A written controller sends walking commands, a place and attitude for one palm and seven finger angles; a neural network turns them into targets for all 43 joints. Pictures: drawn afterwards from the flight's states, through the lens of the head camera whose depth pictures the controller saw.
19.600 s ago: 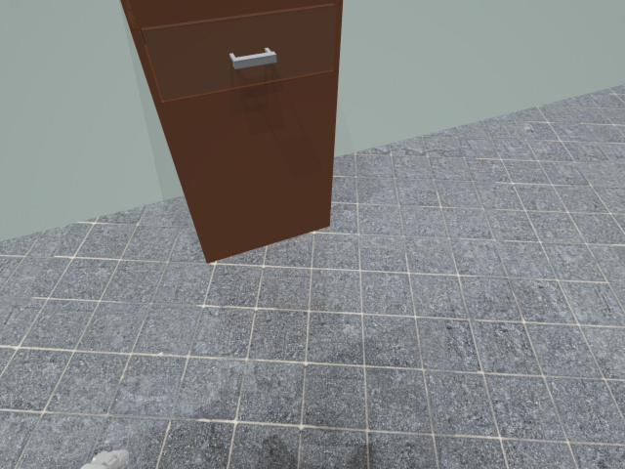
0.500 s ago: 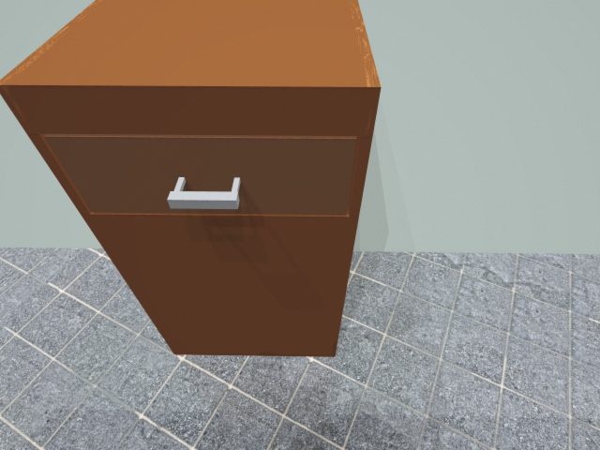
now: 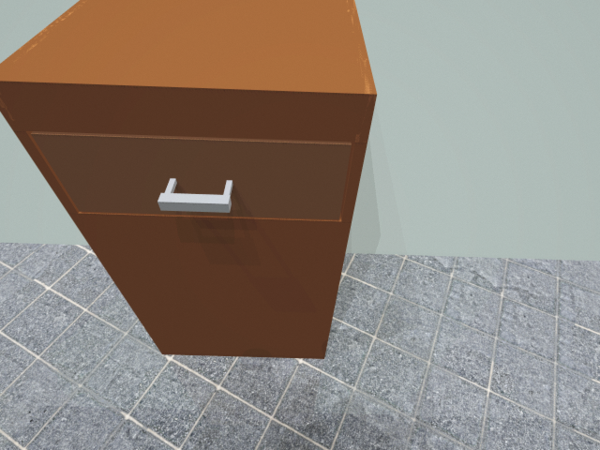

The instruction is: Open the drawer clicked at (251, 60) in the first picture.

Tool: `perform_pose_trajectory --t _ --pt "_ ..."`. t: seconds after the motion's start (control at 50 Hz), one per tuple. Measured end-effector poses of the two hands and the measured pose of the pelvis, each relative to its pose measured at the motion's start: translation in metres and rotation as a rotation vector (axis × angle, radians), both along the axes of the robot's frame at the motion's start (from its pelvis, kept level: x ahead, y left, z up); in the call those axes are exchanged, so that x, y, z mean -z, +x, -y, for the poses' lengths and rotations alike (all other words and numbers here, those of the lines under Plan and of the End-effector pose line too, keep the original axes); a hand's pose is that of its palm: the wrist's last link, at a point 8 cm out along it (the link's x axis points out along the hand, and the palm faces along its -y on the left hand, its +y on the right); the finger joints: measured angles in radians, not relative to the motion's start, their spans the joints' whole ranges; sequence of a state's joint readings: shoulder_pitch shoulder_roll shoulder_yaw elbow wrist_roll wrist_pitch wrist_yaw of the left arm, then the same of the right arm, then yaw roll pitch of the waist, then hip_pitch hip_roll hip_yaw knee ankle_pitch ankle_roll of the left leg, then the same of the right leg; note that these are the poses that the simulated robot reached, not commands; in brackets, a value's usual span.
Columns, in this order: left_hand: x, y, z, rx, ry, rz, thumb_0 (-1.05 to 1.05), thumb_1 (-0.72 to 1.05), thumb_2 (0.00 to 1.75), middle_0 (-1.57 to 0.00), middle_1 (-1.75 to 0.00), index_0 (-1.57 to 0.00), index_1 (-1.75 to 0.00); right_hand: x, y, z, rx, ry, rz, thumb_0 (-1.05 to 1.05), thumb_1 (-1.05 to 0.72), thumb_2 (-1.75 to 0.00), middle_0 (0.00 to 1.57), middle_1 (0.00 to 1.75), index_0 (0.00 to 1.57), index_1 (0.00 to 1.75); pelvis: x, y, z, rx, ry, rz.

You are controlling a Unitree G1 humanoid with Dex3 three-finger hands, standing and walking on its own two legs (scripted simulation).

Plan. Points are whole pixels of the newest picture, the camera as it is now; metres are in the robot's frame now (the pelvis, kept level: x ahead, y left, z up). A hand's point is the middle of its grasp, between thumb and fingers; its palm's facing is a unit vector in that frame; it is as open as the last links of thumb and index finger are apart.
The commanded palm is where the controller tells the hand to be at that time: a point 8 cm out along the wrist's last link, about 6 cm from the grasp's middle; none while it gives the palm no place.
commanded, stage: raise the hand with hooked fingers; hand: left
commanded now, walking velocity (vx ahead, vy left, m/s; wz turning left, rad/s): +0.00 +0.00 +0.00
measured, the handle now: (198, 194) +0.50 +0.21 +0.04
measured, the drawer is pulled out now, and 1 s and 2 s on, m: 0.00 0.00 0.00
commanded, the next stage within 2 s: move the hooked fingers above the handle in 1.94 s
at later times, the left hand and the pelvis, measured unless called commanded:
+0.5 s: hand out of the picture +0.13 +0.17 -0.06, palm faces -0.11 -0.19 -0.98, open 8.8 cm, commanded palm +0.14 +0.20 +0.02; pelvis -0.03 -0.05 -0.03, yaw +0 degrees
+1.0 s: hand (161, 340) +0.23 +0.19 +0.05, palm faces +0.07 -0.09 -0.99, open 11.8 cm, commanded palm +0.21 +0.20 +0.11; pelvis -0.01 -0.04 -0.01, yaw -2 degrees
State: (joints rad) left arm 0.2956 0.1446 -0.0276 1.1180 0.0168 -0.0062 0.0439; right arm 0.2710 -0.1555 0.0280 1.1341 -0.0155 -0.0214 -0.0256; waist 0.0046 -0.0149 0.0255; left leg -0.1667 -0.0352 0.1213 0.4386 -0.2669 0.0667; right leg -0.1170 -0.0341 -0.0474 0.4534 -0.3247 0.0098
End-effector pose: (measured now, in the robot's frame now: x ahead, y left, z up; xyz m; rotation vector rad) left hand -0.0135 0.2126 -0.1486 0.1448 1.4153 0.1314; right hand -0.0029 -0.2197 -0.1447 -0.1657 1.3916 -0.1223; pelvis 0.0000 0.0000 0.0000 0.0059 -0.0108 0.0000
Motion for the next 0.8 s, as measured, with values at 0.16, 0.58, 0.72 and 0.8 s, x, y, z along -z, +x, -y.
perform_pose_trajectory --t 0.16,0.58,0.72,0.8 --pt "-0.068 0.078 -0.028 0.179 0.287 0.41 0.04 0.93 0.89 -0.21 -0.31 -0.21 -0.32 -0.012 0.037 0.018 0.013 -0.044 0.304 0.01 -0.93 -0.89 0.2 0.3 0.2 0.3 0.003 -0.007 0.006 -0.015 0.029 -0.028" --pt "-0.162 0.118 0.017 0.957 1.13 0.829 0.0 0.46 0.71 -0.26 -0.58 -0.25 -0.58 -0.05 0.222 0.049 -0.312 -0.018 0.669 0.01 -0.91 -0.9 0.2 0.29 0.2 0.3 0.033 -0.033 0.058 -0.04 0.03 -0.136" --pt "-0.215 0.17 0.003 0.854 1.267 0.943 0.0 0.29 0.64 -0.27 -0.68 -0.27 -0.69 -0.034 0.221 0.026 -0.293 0.071 0.657 0.01 -0.91 -0.9 0.2 0.29 0.2 0.3 0.032 -0.032 0.063 -0.072 0.018 -0.118" --pt "-0.224 0.202 0.013 0.895 1.188 0.909 0.0 0.2 0.6 -0.27 -0.74 -0.27 -0.75 -0.031 0.201 0.023 -0.239 0.106 0.599 0.01 -0.91 -0.89 0.2 0.3 0.2 0.3 0.023 -0.025 0.061 -0.034 0.032 -0.112"
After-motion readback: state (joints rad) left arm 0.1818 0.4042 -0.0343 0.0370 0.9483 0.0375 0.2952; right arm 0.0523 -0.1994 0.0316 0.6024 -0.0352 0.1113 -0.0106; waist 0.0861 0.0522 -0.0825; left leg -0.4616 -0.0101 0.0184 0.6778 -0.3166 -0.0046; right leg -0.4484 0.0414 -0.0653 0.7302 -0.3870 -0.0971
